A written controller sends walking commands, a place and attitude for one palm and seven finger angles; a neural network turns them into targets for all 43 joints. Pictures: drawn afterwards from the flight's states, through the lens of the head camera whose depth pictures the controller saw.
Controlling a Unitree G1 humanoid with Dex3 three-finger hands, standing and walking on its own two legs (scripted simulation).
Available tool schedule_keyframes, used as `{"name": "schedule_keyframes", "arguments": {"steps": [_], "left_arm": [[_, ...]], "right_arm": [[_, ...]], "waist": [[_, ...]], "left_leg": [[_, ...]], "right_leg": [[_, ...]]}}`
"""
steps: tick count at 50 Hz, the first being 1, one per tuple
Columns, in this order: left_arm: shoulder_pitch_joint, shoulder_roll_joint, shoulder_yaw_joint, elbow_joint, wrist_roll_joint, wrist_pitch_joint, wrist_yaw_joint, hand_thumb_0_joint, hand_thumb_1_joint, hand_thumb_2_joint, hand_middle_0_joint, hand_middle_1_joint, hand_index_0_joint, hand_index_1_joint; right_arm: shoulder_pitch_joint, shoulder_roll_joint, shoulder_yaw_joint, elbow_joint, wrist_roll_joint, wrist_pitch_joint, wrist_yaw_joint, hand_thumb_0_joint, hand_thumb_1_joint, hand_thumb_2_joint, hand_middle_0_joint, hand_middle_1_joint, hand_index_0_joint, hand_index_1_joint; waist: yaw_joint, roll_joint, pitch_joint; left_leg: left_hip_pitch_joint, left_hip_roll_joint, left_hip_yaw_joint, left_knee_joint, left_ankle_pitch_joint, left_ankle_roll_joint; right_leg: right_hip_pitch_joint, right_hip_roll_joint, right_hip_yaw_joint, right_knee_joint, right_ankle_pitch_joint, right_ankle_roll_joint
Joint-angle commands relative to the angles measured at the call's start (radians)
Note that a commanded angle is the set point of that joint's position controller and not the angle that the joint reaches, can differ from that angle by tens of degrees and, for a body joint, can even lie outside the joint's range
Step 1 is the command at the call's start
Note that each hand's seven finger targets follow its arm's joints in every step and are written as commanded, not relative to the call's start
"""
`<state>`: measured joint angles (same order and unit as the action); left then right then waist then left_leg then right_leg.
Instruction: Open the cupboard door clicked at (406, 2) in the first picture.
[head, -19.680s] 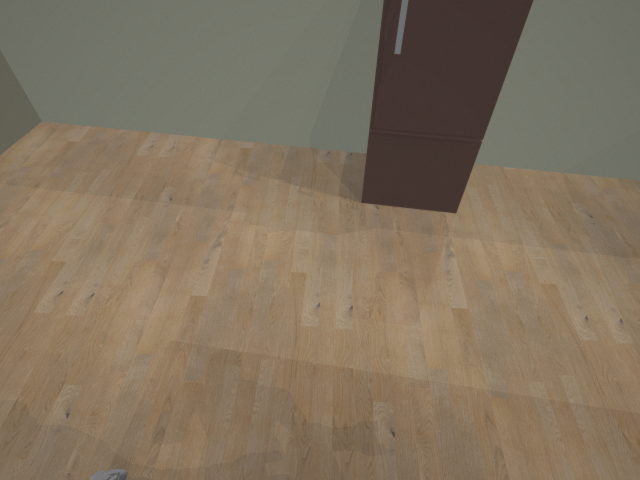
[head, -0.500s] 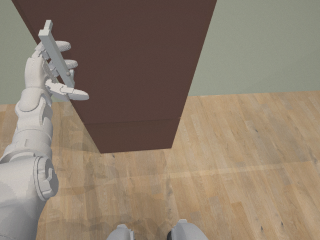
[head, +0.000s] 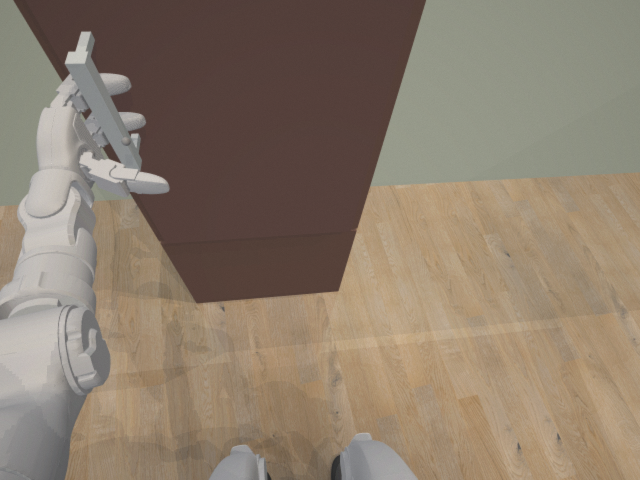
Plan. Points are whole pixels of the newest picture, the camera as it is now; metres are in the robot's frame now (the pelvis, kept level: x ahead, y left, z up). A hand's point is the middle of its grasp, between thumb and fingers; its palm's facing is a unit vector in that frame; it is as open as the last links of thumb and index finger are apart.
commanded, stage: close the thumb around the handle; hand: left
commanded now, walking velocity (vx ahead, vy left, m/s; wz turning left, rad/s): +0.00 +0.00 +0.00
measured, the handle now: (112, 108) +0.56 +0.22 +0.10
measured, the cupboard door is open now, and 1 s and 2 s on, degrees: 0 2 44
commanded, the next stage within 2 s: pull the door open along its arc in 0.66 s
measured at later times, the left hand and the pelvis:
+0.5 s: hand (130, 138) +0.51 +0.19 +0.09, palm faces +0.03 -1.00 +0.00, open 6.8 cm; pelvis +0.01 +0.00 +0.00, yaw +0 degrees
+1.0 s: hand (130, 146) +0.50 +0.19 +0.09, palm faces +0.03 -1.00 -0.01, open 5.4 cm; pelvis +0.01 +0.00 +0.00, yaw -1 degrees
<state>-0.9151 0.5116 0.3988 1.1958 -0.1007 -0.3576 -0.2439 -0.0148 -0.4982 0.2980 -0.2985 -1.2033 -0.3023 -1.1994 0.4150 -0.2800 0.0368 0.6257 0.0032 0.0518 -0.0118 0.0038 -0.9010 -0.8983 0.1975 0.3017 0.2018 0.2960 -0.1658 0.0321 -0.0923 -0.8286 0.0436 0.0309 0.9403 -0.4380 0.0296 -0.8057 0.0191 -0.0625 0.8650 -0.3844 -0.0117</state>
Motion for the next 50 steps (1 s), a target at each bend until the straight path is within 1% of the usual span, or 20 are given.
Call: {"name": "schedule_keyframes", "arguments": {"steps": [1,5,7,9,11,13,14,16,19,20,23,26,28,30,33,36,38,39,42,50], "left_arm": [[-0.455,0.23,0.01,-0.213,-0.014,-0.074,-0.006,0.0,-0.332,0.372,-0.312,-1.218,-0.312,-1.218],[-0.466,0.216,-0.003,-0.233,-0.011,-0.068,-0.002,0.0,-0.108,0.468,-0.328,-1.242,-0.328,-1.242],[-0.471,0.219,0.005,-0.276,-0.011,-0.079,0.004,0.0,0.004,0.516,-0.336,-1.254,-0.336,-1.254],[-0.447,0.197,-0.001,-0.225,-0.015,-0.069,0.011,0.0,0.116,0.564,-0.344,-1.266,-0.344,-1.266],[-0.466,0.193,-0.004,-0.208,-0.014,-0.063,0.018,0.0,0.228,0.612,-0.352,-1.278,-0.352,-1.278],[-0.467,0.237,0.022,-0.223,-0.001,-0.066,0.024,0.0,0.34,0.66,-0.36,-1.29,-0.36,-1.29],[-0.472,0.204,-0.011,-0.212,0.003,-0.063,0.022,0.0,0.396,0.684,-0.364,-1.296,-0.364,-1.296],[-0.48,0.199,-0.01,-0.222,0.0,-0.071,0.023,0.0,0.508,0.732,-0.372,-1.308,-0.372,-1.308],[-0.473,0.236,0.021,-0.227,-0.004,-0.074,0.018,0.0,0.676,0.804,-0.384,-1.326,-0.384,-1.326],[-0.463,0.208,0.001,-0.22,-0.005,-0.071,0.015,0.0,0.732,0.828,-0.388,-1.332,-0.388,-1.332],[-0.481,0.227,0.014,-0.237,-0.003,-0.076,0.02,0.0,0.9,0.9,-0.4,-1.35,-0.4,-1.35],[-0.454,0.216,0.012,-0.267,-0.006,-0.082,0.02,0.0,0.9,0.9,-0.4,-1.35,-0.4,-1.35],[-0.435,0.182,-0.008,-0.242,-0.012,-0.072,0.018,0.0,0.9,0.9,-0.4,-1.35,-0.4,-1.35],[-0.432,0.212,0.009,-0.22,-0.01,-0.062,0.018,0.0,0.9,0.9,-0.4,-1.35,-0.4,-1.35],[-0.461,0.216,0.003,-0.24,-0.002,-0.065,0.017,0.0,0.9,0.9,-0.4,-1.35,-0.4,-1.35],[-0.442,0.215,0.012,-0.25,-0.01,-0.071,0.015,0.0,0.9,0.9,-0.4,-1.35,-0.4,-1.35],[-0.433,0.181,-0.015,-0.225,-0.012,-0.066,0.013,0.0,0.9,0.9,-0.4,-1.35,-0.4,-1.35],[-0.447,0.205,-0.003,-0.221,-0.01,-0.066,0.016,0.0,0.9,0.9,-0.4,-1.35,-0.4,-1.35],[-0.369,0.204,0.011,-0.247,-0.013,-0.068,0.011,0.0,0.9,0.9,-0.4,-1.35,-0.4,-1.35],[-0.104,0.135,0.0,-0.44,-0.07,-0.049,-0.006,0.0,0.9,0.9,-0.4,-1.35,-0.4,-1.35]], "right_arm": [[0.156,-0.17,-0.065,-0.05,-0.005,-0.021,-0.016,0.0,-0.9,-0.9,0.2,0.3,0.2,0.3],[0.154,-0.169,-0.067,-0.05,-0.005,-0.018,-0.015,0.0,-0.9,-0.9,0.2,0.3,0.2,0.3],[0.156,-0.167,-0.071,-0.048,-0.009,-0.019,-0.011,0.0,-0.9,-0.9,0.2,0.3,0.2,0.3],[0.157,-0.167,-0.071,-0.043,-0.007,-0.017,-0.01,0.0,-0.9,-0.9,0.2,0.3,0.2,0.3],[0.159,-0.169,-0.069,-0.041,-0.009,-0.017,-0.012,0.0,-0.9,-0.9,0.2,0.3,0.2,0.3],[0.158,-0.171,-0.07,-0.045,-0.009,-0.016,-0.012,0.0,-0.9,-0.9,0.2,0.3,0.2,0.3],[0.154,-0.167,-0.067,-0.045,-0.008,-0.016,-0.011,0.0,-0.9,-0.9,0.2,0.3,0.2,0.3],[0.16,-0.167,-0.068,-0.044,-0.011,-0.017,-0.01,0.0,-0.9,-0.9,0.2,0.3,0.2,0.3],[0.159,-0.17,-0.07,-0.046,-0.01,-0.016,-0.012,0.0,-0.9,-0.9,0.2,0.3,0.2,0.3],[0.156,-0.166,-0.067,-0.049,-0.009,-0.016,-0.01,0.0,-0.9,-0.9,0.2,0.3,0.2,0.3],[0.161,-0.168,-0.069,-0.044,-0.011,-0.014,-0.01,0.0,-0.9,-0.9,0.2,0.3,0.2,0.3],[0.161,-0.165,-0.072,-0.051,-0.011,-0.013,-0.009,0.0,-0.9,-0.9,0.2,0.3,0.2,0.3],[0.157,-0.161,-0.072,-0.047,-0.009,-0.011,-0.005,0.0,-0.9,-0.9,0.2,0.3,0.2,0.3],[0.158,-0.168,-0.071,-0.047,-0.007,-0.007,-0.007,0.0,-0.9,-0.9,0.2,0.3,0.2,0.3],[0.157,-0.166,-0.07,-0.047,-0.007,-0.006,-0.011,0.0,-0.9,-0.9,0.2,0.3,0.2,0.3],[0.16,-0.166,-0.072,-0.051,-0.01,-0.007,-0.009,0.0,-0.9,-0.9,0.2,0.3,0.2,0.3],[0.153,-0.163,-0.071,-0.048,-0.007,-0.007,-0.008,0.0,-0.9,-0.9,0.2,0.3,0.2,0.3],[0.154,-0.166,-0.069,-0.045,-0.006,-0.007,-0.01,0.0,-0.9,-0.9,0.2,0.3,0.2,0.3],[0.151,-0.164,-0.072,-0.062,-0.007,-0.005,-0.008,0.0,-0.9,-0.9,0.2,0.3,0.2,0.3],[0.095,-0.149,-0.084,-0.122,0.012,0.001,0.003,0.0,-0.9,-0.9,0.2,0.3,0.2,0.3]], "waist": [[-0.008,0.087,-0.434],[-0.009,0.099,-0.442],[0.004,0.145,-0.5],[-0.009,0.078,-0.442],[-0.018,0.062,-0.41],[-0.002,0.091,-0.448],[-0.015,0.101,-0.432],[-0.017,0.089,-0.437],[-0.006,0.087,-0.466],[-0.006,0.097,-0.46],[-0.008,0.099,-0.463],[0.0,0.107,-0.498],[-0.006,0.096,-0.466],[-0.006,0.056,-0.435],[-0.009,0.099,-0.438],[-0.002,0.094,-0.464],[-0.013,0.077,-0.434],[-0.011,0.074,-0.415],[0.016,0.083,-0.476],[0.077,0.056,-0.494]], "left_leg": [[0.323,-0.023,-0.075,-0.09,0.374,0.0],[0.347,-0.018,-0.079,-0.094,0.394,-0.005],[0.403,-0.016,-0.085,-0.082,0.46,-0.011],[0.373,-0.012,-0.086,-0.085,0.434,-0.01],[0.341,-0.016,-0.083,-0.089,0.396,-0.004],[0.341,-0.019,-0.08,-0.088,0.401,-0.006],[0.348,-0.019,-0.081,-0.088,0.403,-0.007],[0.363,-0.016,-0.086,-0.085,0.418,-0.005],[0.35,-0.018,-0.082,-0.082,0.422,-0.008],[0.353,-0.019,-0.081,-0.083,0.419,-0.008],[0.364,-0.015,-0.085,-0.08,0.436,-0.009],[0.389,-0.016,-0.085,-0.076,0.49,-0.009],[0.379,-0.015,-0.079,-0.078,0.465,-0.009],[0.33,-0.018,-0.076,-0.089,0.414,-0.005],[0.343,-0.019,-0.076,-0.088,0.422,-0.005],[0.363,-0.018,-0.078,-0.083,0.459,-0.005],[0.347,-0.019,-0.073,-0.084,0.425,-0.004],[0.328,-0.019,-0.074,-0.088,0.404,-0.004],[0.351,-0.022,-0.069,-0.089,0.443,-0.004],[0.364,-0.024,-0.037,-0.118,0.522,-0.002]], "right_leg": [[0.161,0.035,0.032,-0.076,0.312,-0.01],[0.146,0.034,0.026,-0.073,0.313,-0.009],[0.14,0.035,0.024,-0.063,0.337,-0.011],[0.124,0.038,0.018,-0.071,0.319,-0.008],[0.125,0.037,0.022,-0.076,0.304,-0.008],[0.147,0.033,0.027,-0.071,0.312,-0.009],[0.128,0.033,0.025,-0.071,0.311,-0.009],[0.124,0.037,0.023,-0.069,0.313,-0.01],[0.15,0.034,0.027,-0.065,0.329,-0.008],[0.146,0.035,0.025,-0.065,0.326,-0.009],[0.138,0.036,0.023,-0.063,0.33,-0.008],[0.158,0.038,0.023,-0.058,0.367,-0.01],[0.146,0.038,0.022,-0.07,0.356,-0.006],[0.168,0.038,0.025,-0.075,0.339,-0.006],[0.156,0.034,0.026,-0.072,0.342,-0.008],[0.167,0.037,0.025,-0.068,0.363,-0.01],[0.154,0.037,0.027,-0.076,0.347,-0.006],[0.155,0.036,0.028,-0.076,0.334,-0.007],[0.191,0.035,0.028,-0.067,0.366,-0.009],[0.321,0.035,0.031,-0.083,0.479,-0.009]]}}
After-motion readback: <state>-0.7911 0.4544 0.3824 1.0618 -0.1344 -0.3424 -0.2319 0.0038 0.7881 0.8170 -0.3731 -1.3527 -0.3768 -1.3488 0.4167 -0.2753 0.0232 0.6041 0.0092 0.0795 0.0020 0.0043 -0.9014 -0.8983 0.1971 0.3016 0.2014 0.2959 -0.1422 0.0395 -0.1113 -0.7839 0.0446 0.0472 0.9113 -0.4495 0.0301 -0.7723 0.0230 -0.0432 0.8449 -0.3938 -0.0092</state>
